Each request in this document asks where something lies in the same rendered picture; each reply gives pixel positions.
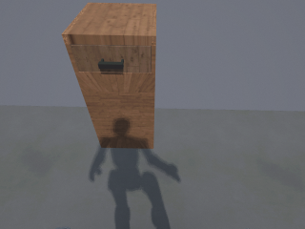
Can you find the cabinet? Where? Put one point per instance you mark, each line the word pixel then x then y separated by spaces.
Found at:
pixel 120 104

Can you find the handle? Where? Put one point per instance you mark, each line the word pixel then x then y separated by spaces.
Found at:
pixel 111 65

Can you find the drawer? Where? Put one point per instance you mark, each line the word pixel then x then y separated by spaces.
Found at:
pixel 137 58

